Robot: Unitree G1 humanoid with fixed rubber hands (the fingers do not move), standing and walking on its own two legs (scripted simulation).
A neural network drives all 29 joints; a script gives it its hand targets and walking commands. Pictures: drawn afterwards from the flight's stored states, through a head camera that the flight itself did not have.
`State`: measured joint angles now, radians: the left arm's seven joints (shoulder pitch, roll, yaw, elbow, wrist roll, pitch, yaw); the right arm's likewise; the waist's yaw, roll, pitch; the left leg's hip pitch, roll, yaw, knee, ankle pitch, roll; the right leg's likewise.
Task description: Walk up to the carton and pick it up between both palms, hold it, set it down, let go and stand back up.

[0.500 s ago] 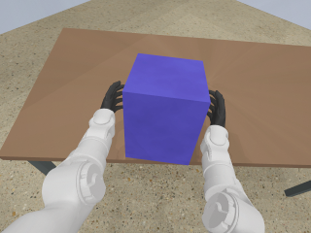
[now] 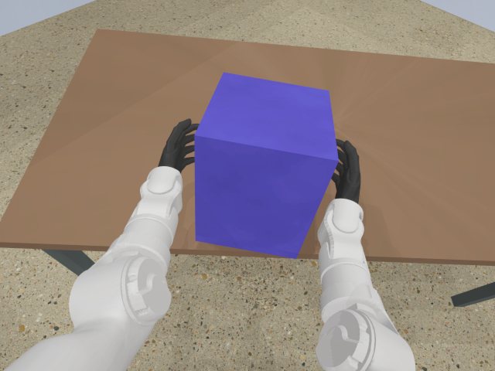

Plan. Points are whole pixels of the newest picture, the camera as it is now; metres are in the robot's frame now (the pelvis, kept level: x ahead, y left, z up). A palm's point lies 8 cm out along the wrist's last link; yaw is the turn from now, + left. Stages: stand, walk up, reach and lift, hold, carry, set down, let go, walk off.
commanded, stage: set down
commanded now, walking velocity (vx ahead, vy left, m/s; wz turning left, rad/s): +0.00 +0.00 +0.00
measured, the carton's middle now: (260, 167) +0.48 -0.05 +0.00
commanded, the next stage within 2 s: none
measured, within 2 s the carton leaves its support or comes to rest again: rests again in 0.62 s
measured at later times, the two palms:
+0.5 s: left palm (173, 171) +0.45 +0.11 +0.03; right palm (343, 197) +0.39 -0.17 +0.04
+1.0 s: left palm (171, 176) +0.46 +0.12 +0.00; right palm (333, 204) +0.39 -0.17 +0.01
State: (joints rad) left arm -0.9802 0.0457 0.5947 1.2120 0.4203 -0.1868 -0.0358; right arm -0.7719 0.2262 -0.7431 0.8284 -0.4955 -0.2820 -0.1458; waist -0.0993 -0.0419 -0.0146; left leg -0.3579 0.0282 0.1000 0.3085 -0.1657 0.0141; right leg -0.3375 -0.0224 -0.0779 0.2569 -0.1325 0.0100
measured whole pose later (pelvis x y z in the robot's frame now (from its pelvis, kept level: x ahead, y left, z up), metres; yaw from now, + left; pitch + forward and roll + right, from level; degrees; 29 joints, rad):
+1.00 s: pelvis +0.00 +0.00 +0.00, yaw +0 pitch +18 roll -1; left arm -0.97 0.07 0.59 1.25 0.45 -0.29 -0.01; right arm -0.76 0.21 -0.76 0.93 -0.53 -0.37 -0.14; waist -0.09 -0.05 -0.04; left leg -0.48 0.04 0.10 0.35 -0.18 0.01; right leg -0.45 -0.02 -0.09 0.29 -0.14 0.00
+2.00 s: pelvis -0.02 +0.00 -0.02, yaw -1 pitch +18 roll -2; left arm -1.16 0.38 -0.11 1.42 -0.30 -0.06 -0.03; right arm -1.01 -0.12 -0.13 1.16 0.24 -0.02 -0.22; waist -0.13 -0.01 -0.21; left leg -0.62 0.05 0.04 0.56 -0.25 0.00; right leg -0.58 0.00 -0.07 0.45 -0.18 0.00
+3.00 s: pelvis -0.02 +0.01 -0.01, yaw -2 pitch +7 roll -2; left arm -0.89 0.33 0.03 1.08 -0.20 0.08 -0.04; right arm -0.77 -0.07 -0.08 0.86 0.24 0.06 -0.29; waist -0.09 -0.01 -0.07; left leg -0.38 0.05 0.04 0.51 -0.25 0.01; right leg -0.34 0.01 -0.04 0.38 -0.17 0.01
